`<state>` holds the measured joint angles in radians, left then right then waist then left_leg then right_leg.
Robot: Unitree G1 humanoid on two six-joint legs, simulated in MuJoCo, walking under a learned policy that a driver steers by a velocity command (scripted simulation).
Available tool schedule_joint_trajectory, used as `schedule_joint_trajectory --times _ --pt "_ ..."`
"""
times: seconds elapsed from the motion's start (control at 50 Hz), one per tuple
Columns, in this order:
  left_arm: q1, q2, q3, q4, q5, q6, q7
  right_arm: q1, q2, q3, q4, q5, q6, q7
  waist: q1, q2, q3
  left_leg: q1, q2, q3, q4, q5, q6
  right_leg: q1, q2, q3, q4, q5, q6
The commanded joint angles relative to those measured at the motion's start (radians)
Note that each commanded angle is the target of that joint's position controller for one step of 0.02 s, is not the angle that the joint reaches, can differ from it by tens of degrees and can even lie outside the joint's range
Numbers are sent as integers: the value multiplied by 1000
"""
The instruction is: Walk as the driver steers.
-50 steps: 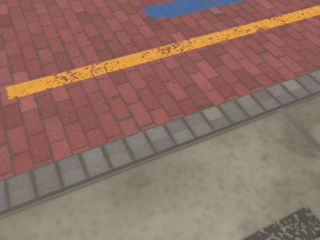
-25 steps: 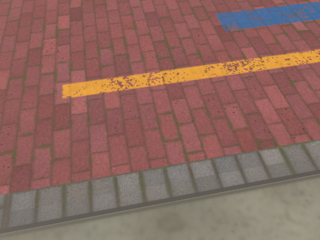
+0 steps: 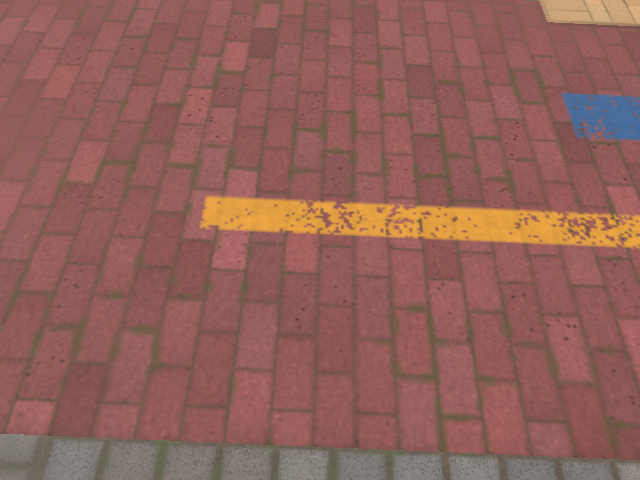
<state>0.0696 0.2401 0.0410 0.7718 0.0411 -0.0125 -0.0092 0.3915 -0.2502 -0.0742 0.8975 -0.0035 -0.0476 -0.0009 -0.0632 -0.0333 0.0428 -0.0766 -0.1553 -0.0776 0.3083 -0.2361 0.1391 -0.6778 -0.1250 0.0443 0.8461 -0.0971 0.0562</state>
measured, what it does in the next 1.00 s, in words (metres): walks ahead: right foot, then left foot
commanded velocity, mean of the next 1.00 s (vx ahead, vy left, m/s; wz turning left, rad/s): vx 0.15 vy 0.00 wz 0.21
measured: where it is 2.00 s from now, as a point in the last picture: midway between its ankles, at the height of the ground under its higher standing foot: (317, 471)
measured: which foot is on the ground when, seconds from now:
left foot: down 0.00-0.20, up 0.22-0.58, down 0.60-1.00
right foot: up 0.00-0.16, down 0.18-1.00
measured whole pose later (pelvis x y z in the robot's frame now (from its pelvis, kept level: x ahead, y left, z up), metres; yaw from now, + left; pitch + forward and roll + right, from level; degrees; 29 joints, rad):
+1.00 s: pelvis +0.20 -0.02 +0.00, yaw +10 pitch -1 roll +0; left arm 0.26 0.22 0.00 0.96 0.01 0.01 0.01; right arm 0.21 -0.22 0.01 0.98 0.00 0.00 -0.03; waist 0.02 0.00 0.02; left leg -0.16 -0.05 -0.03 0.40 -0.22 0.03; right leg -0.22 -0.01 -0.04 0.40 -0.16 -0.01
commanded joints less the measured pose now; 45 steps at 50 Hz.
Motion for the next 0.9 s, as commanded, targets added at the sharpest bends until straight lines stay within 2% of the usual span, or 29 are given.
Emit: schedule_joint_trajectory --times 0.02,0.06,0.1,0.12,0.14,0.16,0.18,0.2,0.22,0.24,0.26,0.28,0.3,0.32,0.36,0.4,0.46,0.52,0.54,0.58,0.6,0.62,0.64,0.66,0.68,0.7,0.72,0.78,0.9 --pt "-125 71 8 -104 -4 -14 -5 82 -149 -31 -50 -4 -7 -6 -24 86 0 57 259 -234 -41 412 111 -48 55 -37 -83 61 -4" --pt "-172 72 2 -132 -8 -22 -6 106 -154 -31 -53 -8 -3 -10 -39 98 5 98 267 -256 -4 467 111 -46 77 -40 -139 52 -14" --pt "-168 80 0 -148 -15 -34 -3 101 -163 -33 -60 -12 5 -19 -28 108 14 98 260 -256 75 621 83 23 112 -43 -214 28 -37" --pt "-119 88 2 -140 -17 -41 1 77 -172 -35 -71 -13 8 -24 -2 121 1 69 244 -252 122 690 53 120 133 -40 -264 8 -51" --pt "-28 105 8 -113 -15 -50 6 45 -181 -37 -82 -12 7 -27 36 129 -37 38 227 -242 185 783 21 255 164 -50 -303 -2 -74" --pt "86 126 17 -79 -13 -60 14 23 -186 -37 -88 -4 0 -25 86 118 -86 14 199 -230 294 831 -9 404 180 -63 -358 69 -95" --pt "197 157 26 -59 -6 -76 22 -4 -172 -32 -104 10 -9 -18 150 85 -150 -74 150 -201 469 698 -41 592 97 -14 -409 202 -124" --pt "323 228 35 -64 8 -85 32 24 -85 -11 -149 25 -15 -19 169 -71 -316 -223 73 -103 784 140 -71 839 -197 235 -340 557 -180" --pt "272 271 49 -72 -22 -64 25 193 -104 -20 -153 43 -2 -29 73 -283 -479 -383 -46 -48 1022 -402 -94 964 -378 574 -360 789 -352" --pt "206 180 36 -100 -44 -45 17 195 -161 -28 -100 -3 18 -35 62 -95 -389 -432 32 -79 1093 -325 -94 833 -328 539 -393 618 -355" --pt "140 93 10 -105 -43 -42 17 94 -146 -24 -109 -14 27 -26 68 -21 -240 -453 53 -62 1071 -271 -108 699 -258 392 -428 525 -331" --pt "106 55 -6 -98 -31 -41 18 43 -120 -17 -125 -13 33 -19 53 -4 -160 -453 80 -55 1012 -240 -117 602 -204 294 -465 509 -294" --pt "110 57 -10 -80 -30 -46 21 15 -103 -11 -135 -17 49 -11 45 -47 -116 -435 103 -55 940 -225 -126 539 -162 214 -502 528 -273" --pt "132 76 -6 -63 -28 -52 19 35 -93 -9 -126 -22 66 -6 37 -72 -101 -380 93 -45 910 -199 -132 482 -138 166 -513 595 -259" --pt "148 93 -4 -45 -23 -67 12 51 -86 -7 -119 -17 83 -6 17 -76 -131 -333 75 -41 865 -167 -138 458 -124 114 -516 684 -268" --pt "125 94 -8 -42 -19 -69 9 25 -81 -1 -120 -13 91 -5 3 -72 -151 -314 81 -28 776 -146 -142 442 -115 70 -528 655 -272" --pt "112 100 -12 -32 -18 -53 6 -52 -53 22 -129 -16 103 -1 14 -111 -140 -230 118 25 560 -99 -144 383 -78 20 -554 428 -251" --pt "148 126 -4 -17 -21 -22 3 -126 -57 36 -135 -14 111 1 57 -130 -117 -169 125 70 400 -105 -145 365 -76 63 -577 86 -256" --pt "150 134 -2 -14 -24 -10 3 -134 -57 39 -133 -15 110 -1 58 -121 -104 -144 124 82 333 -91 -140 355 -76 81 -576 -23 -253" --pt "152 124 -7 -11 -32 9 8 -127 -52 47 -120 -23 97 -8 41 -73 -68 -33 127 77 132 -13 -116 287 -60 99 -549 -174 -206" --pt "170 104 -13 -7 -30 10 10 -129 -70 50 -124 -32 85 -15 40 -22 -61 17 194 -20 47 35 -101 249 -48 102 -529 -210 -157" --pt "197 60 -22 -20 -31 8 7 -120 -122 48 -132 -45 70 -26 69 104 -84 40 367 -220 -35 76 -72 237 20 32 -404 -244 -108" --pt "239 16 -35 -5 -48 18 8 -206 -137 46 -120 -13 65 -28 127 256 -48 -204 391 -234 -55 40 -12 395 99 -45 -442 -238 -85" --pt "219 63 -27 16 -40 23 11 -261 -82 59 -134 -7 55 -23 124 190 -21 -266 331 -197 -73 -66 -35 479 90 -35 -449 -166 -70" --pt "201 74 -21 25 -34 23 10 -257 -69 65 -120 -5 47 -22 115 173 -21 -272 287 -164 -67 -111 -64 515 88 -32 -458 -114 -64" --pt "205 83 -20 37 -34 21 9 -239 -71 65 -102 -8 46 -23 112 158 -19 -267 259 -141 -71 -133 -80 528 76 -27 -464 -87 -60" --pt "210 94 -15 44 -28 20 6 -217 -79 63 -87 -2 44 -27 107 153 -10 -255 242 -127 -64 -126 -86 519 64 -18 -465 -81 -62" --pt "208 77 -22 73 -35 11 7 -179 -69 62 -49 0 46 -26 89 65 4 -183 232 -103 -28 -27 -82 461 51 0 -493 -77 -67" --pt "195 75 -22 120 -36 10 17 -173 -68 62 13 1 41 -27 81 34 -27 -138 225 -82 -3 66 -77 482 42 10 -505 -50 -71"
Keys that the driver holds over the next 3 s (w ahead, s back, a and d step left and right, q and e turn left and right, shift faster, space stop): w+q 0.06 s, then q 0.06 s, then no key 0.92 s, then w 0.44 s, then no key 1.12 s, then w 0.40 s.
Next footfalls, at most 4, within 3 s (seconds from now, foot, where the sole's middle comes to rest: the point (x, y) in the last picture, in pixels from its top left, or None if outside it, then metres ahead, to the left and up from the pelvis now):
0.18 right None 0.30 -0.12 -0.78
0.60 left None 0.22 0.08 -0.78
1.68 left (262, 475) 0.48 0.09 -0.78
2.30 right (360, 413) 0.67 -0.14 -0.93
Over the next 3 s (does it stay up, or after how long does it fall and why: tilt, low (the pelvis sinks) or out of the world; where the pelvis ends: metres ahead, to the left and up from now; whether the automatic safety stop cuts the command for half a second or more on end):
stays up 0.68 -0.02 -0.15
